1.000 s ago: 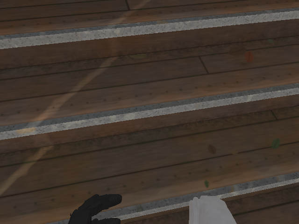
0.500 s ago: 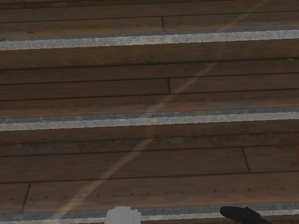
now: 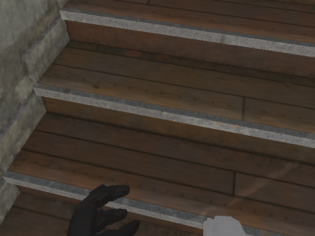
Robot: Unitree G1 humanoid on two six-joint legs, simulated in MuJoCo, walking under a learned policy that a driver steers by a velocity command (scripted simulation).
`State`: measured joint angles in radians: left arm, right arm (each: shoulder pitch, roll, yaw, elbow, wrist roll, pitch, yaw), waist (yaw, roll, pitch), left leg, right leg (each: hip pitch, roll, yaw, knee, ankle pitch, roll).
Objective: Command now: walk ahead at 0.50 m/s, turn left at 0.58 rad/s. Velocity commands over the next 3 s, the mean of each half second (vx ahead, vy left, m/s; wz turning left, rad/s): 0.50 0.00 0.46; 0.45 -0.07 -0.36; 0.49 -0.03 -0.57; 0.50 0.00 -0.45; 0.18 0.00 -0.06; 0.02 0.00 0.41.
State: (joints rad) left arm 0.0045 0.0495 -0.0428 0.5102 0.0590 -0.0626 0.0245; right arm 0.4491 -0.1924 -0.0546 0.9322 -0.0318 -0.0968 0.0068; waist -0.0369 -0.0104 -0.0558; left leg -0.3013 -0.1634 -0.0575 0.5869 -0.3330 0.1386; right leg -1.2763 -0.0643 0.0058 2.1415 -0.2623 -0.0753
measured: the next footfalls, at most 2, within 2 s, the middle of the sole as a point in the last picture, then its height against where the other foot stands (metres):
right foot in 0.20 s outside the picture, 0.16 m higher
left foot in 0.72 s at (100, 173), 0.16 m higher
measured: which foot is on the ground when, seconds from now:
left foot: down 0.00-0.20, up 0.22-0.70, down 0.72-1.00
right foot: up 0.00-0.18, down 0.20-0.76, up 0.78-1.00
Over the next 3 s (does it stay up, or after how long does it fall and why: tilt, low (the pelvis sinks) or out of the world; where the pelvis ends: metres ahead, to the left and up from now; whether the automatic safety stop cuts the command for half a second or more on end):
stays up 1.41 -0.28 0.77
